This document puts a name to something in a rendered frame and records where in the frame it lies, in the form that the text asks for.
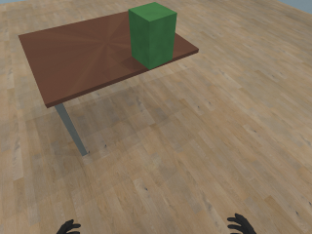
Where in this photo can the table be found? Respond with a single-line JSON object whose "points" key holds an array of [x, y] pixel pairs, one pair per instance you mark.
{"points": [[75, 59]]}

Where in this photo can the robot right hand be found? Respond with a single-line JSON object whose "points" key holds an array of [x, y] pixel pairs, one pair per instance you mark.
{"points": [[245, 227]]}

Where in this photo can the robot left hand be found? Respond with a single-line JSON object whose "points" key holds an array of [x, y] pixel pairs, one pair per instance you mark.
{"points": [[68, 226]]}

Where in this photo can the carton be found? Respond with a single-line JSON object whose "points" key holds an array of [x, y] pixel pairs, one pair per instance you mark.
{"points": [[152, 33]]}

